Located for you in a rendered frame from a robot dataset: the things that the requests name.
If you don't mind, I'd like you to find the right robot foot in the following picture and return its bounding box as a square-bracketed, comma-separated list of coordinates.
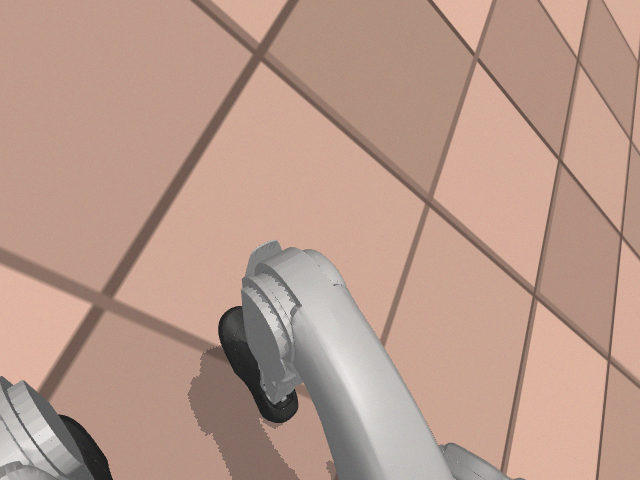
[218, 306, 298, 423]

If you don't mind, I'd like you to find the right robot hand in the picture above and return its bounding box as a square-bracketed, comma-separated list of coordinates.
[438, 443, 512, 480]

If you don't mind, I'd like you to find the left robot foot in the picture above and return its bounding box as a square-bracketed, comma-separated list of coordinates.
[58, 414, 113, 480]

